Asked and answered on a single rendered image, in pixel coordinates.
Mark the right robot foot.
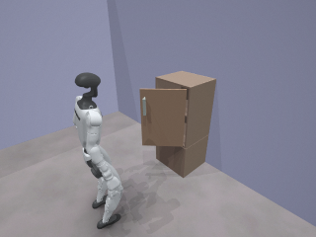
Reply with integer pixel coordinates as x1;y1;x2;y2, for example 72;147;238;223
97;214;121;229

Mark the handle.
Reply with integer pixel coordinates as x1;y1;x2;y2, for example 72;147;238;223
142;97;146;116

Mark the cupboard door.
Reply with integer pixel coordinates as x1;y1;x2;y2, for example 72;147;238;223
139;88;187;147

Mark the robot right upper arm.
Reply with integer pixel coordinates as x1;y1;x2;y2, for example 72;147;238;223
86;111;103;155

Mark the right robot hand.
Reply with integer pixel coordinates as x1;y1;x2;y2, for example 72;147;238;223
106;176;123;197

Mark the robot left upper arm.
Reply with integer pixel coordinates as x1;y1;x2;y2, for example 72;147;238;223
73;96;82;126

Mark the robot left thigh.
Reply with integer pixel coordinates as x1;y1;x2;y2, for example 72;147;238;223
98;145;113;178

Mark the robot right forearm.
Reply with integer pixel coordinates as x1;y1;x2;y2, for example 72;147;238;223
90;147;114;181

